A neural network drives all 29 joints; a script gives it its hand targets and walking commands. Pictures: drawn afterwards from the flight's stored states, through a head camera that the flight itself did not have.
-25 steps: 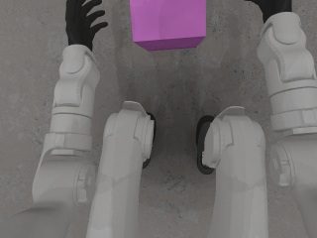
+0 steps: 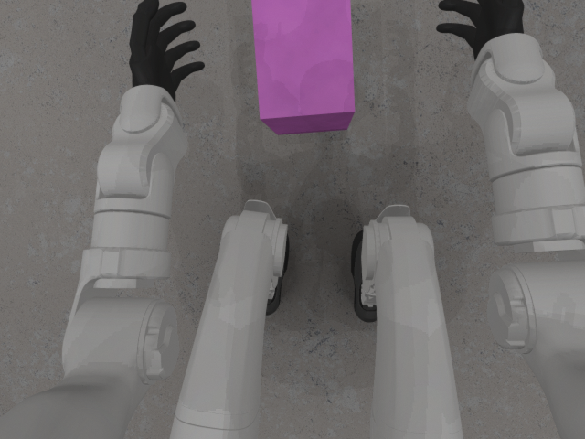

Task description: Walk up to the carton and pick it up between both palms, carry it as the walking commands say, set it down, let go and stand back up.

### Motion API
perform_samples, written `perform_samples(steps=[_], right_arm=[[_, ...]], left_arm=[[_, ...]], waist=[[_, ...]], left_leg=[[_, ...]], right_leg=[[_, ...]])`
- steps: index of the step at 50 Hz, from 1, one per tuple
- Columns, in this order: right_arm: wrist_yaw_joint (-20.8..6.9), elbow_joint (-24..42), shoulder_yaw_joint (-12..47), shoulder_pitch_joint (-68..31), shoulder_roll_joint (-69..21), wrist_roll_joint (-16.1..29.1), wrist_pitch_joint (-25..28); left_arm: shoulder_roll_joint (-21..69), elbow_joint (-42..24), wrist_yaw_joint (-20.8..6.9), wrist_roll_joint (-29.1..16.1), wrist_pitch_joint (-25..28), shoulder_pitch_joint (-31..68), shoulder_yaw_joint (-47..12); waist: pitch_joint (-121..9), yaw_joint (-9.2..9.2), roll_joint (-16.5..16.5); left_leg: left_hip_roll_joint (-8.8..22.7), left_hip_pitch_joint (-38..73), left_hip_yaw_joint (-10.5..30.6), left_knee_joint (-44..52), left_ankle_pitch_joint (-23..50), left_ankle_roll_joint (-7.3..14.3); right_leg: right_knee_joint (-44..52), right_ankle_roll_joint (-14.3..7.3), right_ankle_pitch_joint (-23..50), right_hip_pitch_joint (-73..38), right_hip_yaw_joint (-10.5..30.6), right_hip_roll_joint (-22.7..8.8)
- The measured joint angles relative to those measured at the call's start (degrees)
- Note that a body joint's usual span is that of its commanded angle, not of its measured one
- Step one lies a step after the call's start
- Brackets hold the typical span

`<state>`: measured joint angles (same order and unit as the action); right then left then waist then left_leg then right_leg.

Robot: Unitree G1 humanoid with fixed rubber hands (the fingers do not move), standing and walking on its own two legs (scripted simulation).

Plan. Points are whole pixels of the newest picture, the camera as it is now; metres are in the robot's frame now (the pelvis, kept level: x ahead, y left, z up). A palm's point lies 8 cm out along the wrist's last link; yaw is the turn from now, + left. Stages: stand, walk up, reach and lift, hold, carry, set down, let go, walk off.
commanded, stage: set down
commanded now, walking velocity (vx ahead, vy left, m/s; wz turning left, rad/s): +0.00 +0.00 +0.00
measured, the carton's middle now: (306, 69) +0.58 +0.04 -0.40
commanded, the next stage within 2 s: let go in 0.48 s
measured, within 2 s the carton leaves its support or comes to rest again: neither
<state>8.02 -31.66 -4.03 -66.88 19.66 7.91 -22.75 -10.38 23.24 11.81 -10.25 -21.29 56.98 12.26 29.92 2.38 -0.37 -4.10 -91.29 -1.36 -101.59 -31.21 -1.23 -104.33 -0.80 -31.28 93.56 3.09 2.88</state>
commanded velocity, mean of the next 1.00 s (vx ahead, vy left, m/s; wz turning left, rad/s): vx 0.00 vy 0.00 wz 0.00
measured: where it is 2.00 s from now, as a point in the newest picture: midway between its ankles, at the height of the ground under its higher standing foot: (317, 288)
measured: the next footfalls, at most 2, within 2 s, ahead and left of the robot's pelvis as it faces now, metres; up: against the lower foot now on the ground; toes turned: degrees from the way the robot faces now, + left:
none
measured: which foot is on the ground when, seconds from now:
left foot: down 0.00-1.00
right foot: down 0.00-1.00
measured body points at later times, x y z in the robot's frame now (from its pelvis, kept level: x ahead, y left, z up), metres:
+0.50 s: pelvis +0.01 +0.00 +0.12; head +0.32 -0.02 +0.42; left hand +0.49 +0.18 +0.01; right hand +0.53 -0.16 +0.00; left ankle +0.13 +0.12 -0.48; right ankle +0.13 -0.10 -0.48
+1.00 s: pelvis +0.06 +0.00 +0.20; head +0.23 -0.03 +0.61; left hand +0.33 +0.24 +0.13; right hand +0.36 -0.20 +0.10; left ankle +0.13 +0.12 -0.48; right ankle +0.13 -0.10 -0.48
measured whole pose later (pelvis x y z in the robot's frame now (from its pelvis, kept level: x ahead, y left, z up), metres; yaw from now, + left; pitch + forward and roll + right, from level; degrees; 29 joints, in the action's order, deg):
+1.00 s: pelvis +0.06 +0.00 +0.20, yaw -3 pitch +11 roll +2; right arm 6.6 -19.6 -4.3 -12.6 8.3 -2.2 -15.6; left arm -10.5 16.3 -3.3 -5.2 -15.2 5.4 10.3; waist 12.7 2.4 -1.4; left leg -2.6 -44.3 0.4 -53.6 -20.3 -1.2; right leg -56.2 -0.8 -20.3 46.6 4.4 2.8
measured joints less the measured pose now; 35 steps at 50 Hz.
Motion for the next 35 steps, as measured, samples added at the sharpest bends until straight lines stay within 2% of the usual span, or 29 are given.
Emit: perform_samples(steps=[5,9,18,24,28,32,35], right_arm=[[0.00,0.47,-0.11,0.01,-0.65,0.05,-0.88],[0.00,3.43,-0.42,0.94,-1.17,-0.29,-1.41],[-0.99,0.70,-0.56,1.86,-1.73,-0.95,-1.35],[-1.82,-1.62,-1.06,2.29,-3.29,-2.31,0.83],[-1.83,-3.43,-1.52,2.95,-3.77,-3.90,1.57],[-0.54,4.52,-1.78,10.11,-4.82,-4.27,1.46],[1.15,11.78,-1.57,18.34,-5.99,-4.82,0.32]], left_arm=[[0.01,-2.50,0.00,0.00,-0.52,-0.33,0.00],[0.02,-4.38,0.00,0.00,-1.04,-1.12,0.00],[0.02,-3.39,-0.51,0.00,-1.34,-3.69,0.00],[0.07,-1.69,-1.14,0.99,-0.80,-3.79,0.01],[0.10,2.05,-2.62,2.57,0.27,-3.45,0.01],[0.11,-1.83,-4.30,3.58,0.58,-8.95,0.01],[0.11,-7.49,-6.17,3.58,0.61,-16.90,0.00]], waist=[[0.00,-0.01,0.05],[0.00,-0.01,0.05],[-0.03,0.00,0.28],[-0.21,-0.01,0.29],[-0.56,-0.01,0.31],[0.18,-0.01,0.41],[0.11,0.01,0.43]], left_leg=[[0.10,4.15,0.12,5.55,1.47,0.00],[0.21,8.00,0.19,10.42,2.87,0.00],[0.51,17.22,0.44,21.38,6.28,0.00],[0.68,20.47,0.73,26.46,8.37,0.00],[0.71,21.12,0.79,27.54,8.79,0.00],[0.76,23.41,0.82,28.95,8.90,0.00],[0.81,26.36,0.82,30.67,8.90,0.00]], right_leg=[[5.46,0.00,1.42,-4.10,0.30,0.00],[10.27,0.00,2.79,-7.91,0.57,0.00],[21.15,0.00,6.18,-17.05,1.05,0.00],[26.23,0.00,8.27,-20.28,1.07,0.00],[27.32,0.00,8.69,-20.94,1.07,0.00],[28.66,0.00,8.79,-23.18,1.14,0.00],[30.33,0.00,8.79,-26.09,1.24,0.00]])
